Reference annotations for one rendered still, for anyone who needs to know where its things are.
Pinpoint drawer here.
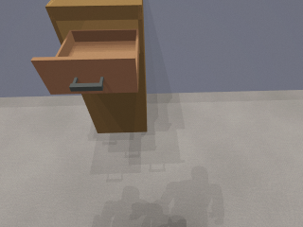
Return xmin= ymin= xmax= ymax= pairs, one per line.
xmin=31 ymin=28 xmax=139 ymax=95

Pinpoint handle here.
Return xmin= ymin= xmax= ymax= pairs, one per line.
xmin=69 ymin=77 xmax=104 ymax=92

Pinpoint cabinet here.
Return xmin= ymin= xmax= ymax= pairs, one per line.
xmin=45 ymin=0 xmax=148 ymax=133

